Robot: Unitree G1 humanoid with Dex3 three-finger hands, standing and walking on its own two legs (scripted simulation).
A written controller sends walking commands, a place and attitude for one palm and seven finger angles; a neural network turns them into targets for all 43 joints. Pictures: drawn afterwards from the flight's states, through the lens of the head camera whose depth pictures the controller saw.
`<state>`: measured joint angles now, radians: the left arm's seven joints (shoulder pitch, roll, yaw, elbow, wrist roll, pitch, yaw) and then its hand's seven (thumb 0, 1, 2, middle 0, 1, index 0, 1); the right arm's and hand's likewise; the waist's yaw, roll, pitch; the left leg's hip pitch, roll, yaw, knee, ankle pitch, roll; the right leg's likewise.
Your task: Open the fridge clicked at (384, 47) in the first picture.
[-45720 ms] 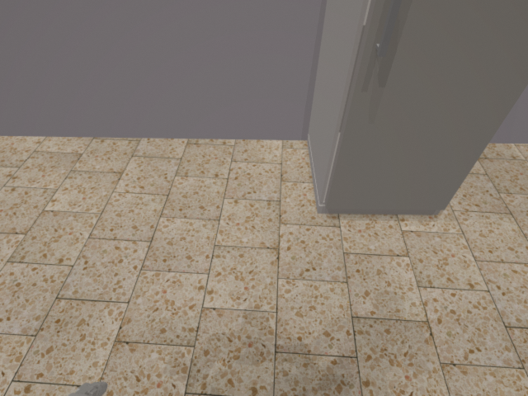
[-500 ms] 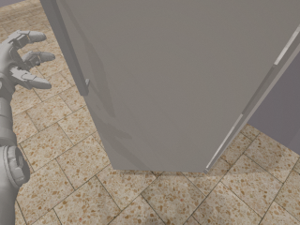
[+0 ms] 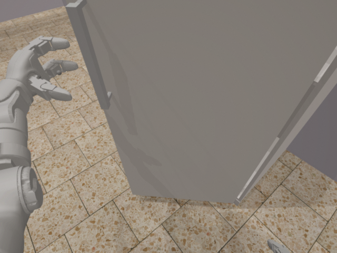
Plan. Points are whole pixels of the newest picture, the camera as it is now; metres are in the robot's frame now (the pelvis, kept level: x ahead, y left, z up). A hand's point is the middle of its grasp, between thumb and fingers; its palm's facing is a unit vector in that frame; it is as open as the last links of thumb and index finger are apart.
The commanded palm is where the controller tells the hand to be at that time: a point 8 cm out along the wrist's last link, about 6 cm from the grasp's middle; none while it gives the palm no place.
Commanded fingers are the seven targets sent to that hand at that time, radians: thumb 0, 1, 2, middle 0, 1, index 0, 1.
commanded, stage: move the hooked fingers beside the handle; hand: left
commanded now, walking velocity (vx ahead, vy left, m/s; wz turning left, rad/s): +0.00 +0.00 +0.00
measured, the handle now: (95, 61) +0.50 +0.19 +0.21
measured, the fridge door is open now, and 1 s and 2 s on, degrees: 42 42 41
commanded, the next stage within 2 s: feel for the door with the fingertips in 0.50 s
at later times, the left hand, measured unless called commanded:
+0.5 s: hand (54, 72) +0.45 +0.26 +0.21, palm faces -0.04 -1.00 -0.01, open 14.0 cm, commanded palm +0.43 +0.31 +0.21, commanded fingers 0.00 -0.50 0.30 -0.30 -1.20 -0.30 -1.20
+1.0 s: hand (69, 76) +0.44 +0.23 +0.21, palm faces -0.06 -1.00 -0.02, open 14.0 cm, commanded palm +0.42 +0.27 +0.21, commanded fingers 0.00 -0.50 0.30 -0.30 -1.20 -0.30 -1.20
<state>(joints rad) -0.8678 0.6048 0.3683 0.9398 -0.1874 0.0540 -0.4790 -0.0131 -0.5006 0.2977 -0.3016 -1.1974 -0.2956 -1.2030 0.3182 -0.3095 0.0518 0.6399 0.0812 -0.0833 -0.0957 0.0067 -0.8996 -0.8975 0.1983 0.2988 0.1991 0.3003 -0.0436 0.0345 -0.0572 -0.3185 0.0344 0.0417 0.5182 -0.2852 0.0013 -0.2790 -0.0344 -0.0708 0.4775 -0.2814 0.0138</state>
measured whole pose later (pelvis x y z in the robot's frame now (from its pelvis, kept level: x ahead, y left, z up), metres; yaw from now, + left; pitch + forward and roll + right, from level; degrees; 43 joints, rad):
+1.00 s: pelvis +0.00 +0.01 +0.00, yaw -1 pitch +5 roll -1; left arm -0.78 0.53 0.36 0.80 -0.19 0.09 -0.40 -0.01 -0.50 0.30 -0.30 -1.20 -0.30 -1.20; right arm 0.33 -0.28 0.05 0.62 0.08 -0.08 -0.07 0.01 -0.90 -0.90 0.20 0.30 0.20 0.30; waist -0.05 0.04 -0.07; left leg -0.32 0.03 0.07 0.52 -0.30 0.01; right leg -0.28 -0.03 -0.04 0.47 -0.28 0.03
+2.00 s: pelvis -0.01 +0.01 +0.00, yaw -1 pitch +5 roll -1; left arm -0.86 0.54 0.34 0.91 -0.19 0.05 -0.40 -0.01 -0.50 0.30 -0.30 -1.20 -0.30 -1.20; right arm 0.32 -0.29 0.05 0.64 0.08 -0.08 -0.09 0.01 -0.90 -0.90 0.20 0.30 0.20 0.30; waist -0.05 0.03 -0.06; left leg -0.33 0.04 0.06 0.52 -0.28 0.01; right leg -0.29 -0.03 -0.05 0.47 -0.26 0.02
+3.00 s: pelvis -0.01 -0.01 +0.00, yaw -1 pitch +4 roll +0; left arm -0.89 0.55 0.36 0.99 -0.17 0.04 -0.37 -0.01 -0.50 0.30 -0.30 -1.20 -0.29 -1.20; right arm 0.32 -0.30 0.05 0.66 0.08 -0.08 -0.11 0.01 -0.90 -0.90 0.20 0.30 0.20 0.30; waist -0.06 0.03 -0.05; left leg -0.30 0.04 0.06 0.49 -0.26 0.00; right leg -0.28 -0.02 -0.05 0.47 -0.26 0.01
